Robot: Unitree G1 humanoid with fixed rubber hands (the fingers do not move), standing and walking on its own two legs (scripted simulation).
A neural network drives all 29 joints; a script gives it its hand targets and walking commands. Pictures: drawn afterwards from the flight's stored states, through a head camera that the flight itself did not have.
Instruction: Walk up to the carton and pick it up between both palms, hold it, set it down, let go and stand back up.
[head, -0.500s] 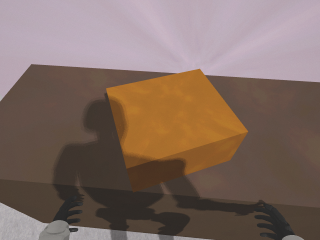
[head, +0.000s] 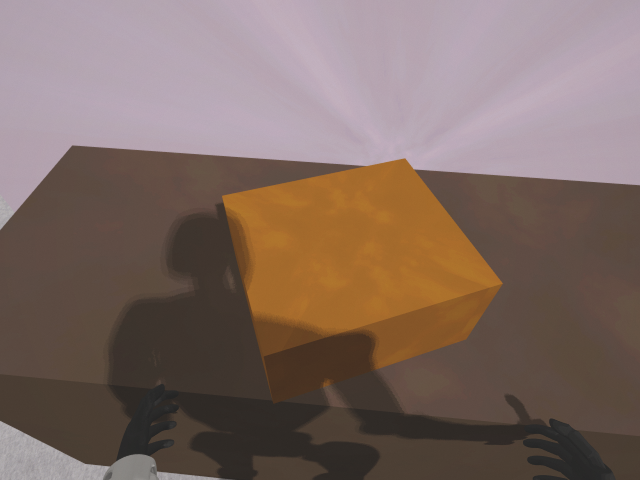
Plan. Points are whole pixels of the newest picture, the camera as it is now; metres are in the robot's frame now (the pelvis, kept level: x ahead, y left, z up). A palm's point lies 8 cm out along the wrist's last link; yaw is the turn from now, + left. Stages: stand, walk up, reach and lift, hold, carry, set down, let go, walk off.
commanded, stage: reach and lift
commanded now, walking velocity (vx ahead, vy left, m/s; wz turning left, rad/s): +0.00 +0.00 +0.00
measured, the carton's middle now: (345, 268) +0.43 -0.01 -0.02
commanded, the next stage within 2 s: none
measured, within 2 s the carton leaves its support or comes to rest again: neither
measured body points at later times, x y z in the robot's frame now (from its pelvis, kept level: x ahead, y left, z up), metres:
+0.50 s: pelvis +0.00 +0.01 +0.00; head +0.00 +0.02 +0.45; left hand +0.16 +0.21 -0.02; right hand +0.18 -0.34 -0.01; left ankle -0.05 +0.13 -0.74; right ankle +0.02 -0.11 -0.74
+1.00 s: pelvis +0.00 +0.00 +0.00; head -0.02 +0.00 +0.45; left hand +0.18 +0.20 +0.01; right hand +0.20 -0.35 +0.02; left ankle -0.05 +0.13 -0.74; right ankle +0.02 -0.11 -0.74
